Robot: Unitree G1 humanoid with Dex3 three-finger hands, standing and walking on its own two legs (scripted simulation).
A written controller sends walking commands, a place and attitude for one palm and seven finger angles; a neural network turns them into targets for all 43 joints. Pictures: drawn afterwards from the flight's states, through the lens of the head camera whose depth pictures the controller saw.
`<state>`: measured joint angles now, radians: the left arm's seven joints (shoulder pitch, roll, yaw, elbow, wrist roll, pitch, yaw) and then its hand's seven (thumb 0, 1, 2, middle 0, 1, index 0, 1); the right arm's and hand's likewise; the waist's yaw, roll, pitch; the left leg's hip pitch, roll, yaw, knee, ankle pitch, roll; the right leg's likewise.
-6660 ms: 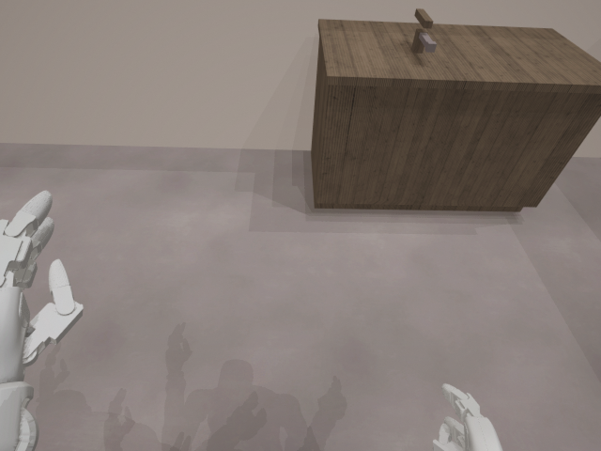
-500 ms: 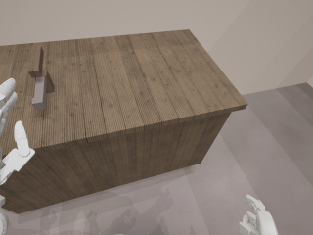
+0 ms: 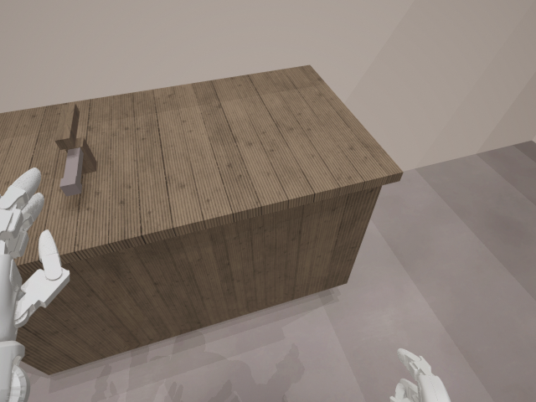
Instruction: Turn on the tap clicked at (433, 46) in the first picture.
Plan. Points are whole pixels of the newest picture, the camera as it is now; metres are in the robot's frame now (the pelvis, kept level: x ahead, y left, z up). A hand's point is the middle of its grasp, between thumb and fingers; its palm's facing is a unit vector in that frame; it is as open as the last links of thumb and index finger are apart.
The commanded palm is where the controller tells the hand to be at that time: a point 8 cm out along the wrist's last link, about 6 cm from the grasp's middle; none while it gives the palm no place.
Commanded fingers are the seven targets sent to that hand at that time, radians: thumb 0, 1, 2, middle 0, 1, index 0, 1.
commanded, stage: come to a stop and stand still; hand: left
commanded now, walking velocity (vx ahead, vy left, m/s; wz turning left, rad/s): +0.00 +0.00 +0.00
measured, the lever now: (71, 186) +0.49 +0.43 +0.02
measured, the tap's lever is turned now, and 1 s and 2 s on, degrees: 0 0 0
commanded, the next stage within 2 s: look again from close up in 1.00 s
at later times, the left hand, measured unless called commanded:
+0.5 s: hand (48, 325) +0.16 +0.23 +0.16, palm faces +0.40 -0.83 -0.38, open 7.4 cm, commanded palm +0.10 +0.27 +0.18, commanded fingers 0.00 0.90 0.90 -0.20 -0.30 -0.20 -0.30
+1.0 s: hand (35, 349) +0.14 +0.24 +0.15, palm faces +0.41 -0.83 -0.38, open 7.4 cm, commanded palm +0.08 +0.28 +0.18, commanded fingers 0.00 0.90 0.90 -0.20 -0.30 -0.20 -0.30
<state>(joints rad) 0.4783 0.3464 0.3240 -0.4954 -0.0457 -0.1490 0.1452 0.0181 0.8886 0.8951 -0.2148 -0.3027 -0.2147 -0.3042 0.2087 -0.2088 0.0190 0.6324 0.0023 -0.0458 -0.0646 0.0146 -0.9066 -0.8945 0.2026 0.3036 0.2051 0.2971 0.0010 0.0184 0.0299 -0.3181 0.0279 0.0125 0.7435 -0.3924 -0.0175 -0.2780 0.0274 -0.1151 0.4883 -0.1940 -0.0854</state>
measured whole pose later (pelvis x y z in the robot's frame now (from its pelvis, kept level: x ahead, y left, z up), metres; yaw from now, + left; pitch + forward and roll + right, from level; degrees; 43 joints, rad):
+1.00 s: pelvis -0.07 +0.00 +0.00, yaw +2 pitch -3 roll +1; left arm 0.43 0.33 0.30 -0.45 0.00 -0.16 0.15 0.02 0.89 0.90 -0.21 -0.30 -0.21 -0.30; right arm 0.20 -0.20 0.01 0.65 -0.02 -0.07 -0.06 0.01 -0.91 -0.89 0.20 0.30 0.20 0.30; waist 0.01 -0.02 0.06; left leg -0.28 0.00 0.02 0.59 -0.34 0.01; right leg -0.35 0.04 -0.07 0.46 -0.08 -0.08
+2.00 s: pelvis +0.06 +0.08 -0.01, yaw +2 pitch +0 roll -2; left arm 0.38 0.39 0.37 -0.57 -0.03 -0.23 0.10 0.02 0.89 0.90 -0.21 -0.30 -0.21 -0.30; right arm 0.27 -0.15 0.03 0.55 -0.01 -0.16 0.02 0.02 -0.91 -0.89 0.20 0.30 0.20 0.30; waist -0.02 -0.03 0.07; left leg -0.09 -0.04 0.07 0.55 -0.43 0.07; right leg -0.45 0.03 -0.17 0.73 -0.22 -0.05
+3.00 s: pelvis +0.18 +0.14 +0.00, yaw -2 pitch +0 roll -1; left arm 0.42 0.41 0.34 -0.55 -0.03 -0.13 0.10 0.02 0.89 0.90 -0.21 -0.30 -0.21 -0.30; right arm 0.17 -0.21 -0.01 0.55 0.00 -0.13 -0.06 0.02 -0.91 -0.90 0.20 0.30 0.20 0.30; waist 0.01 -0.01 0.06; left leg -0.29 0.07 0.02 0.49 -0.19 -0.03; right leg -0.22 0.07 -0.02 0.44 -0.22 -0.05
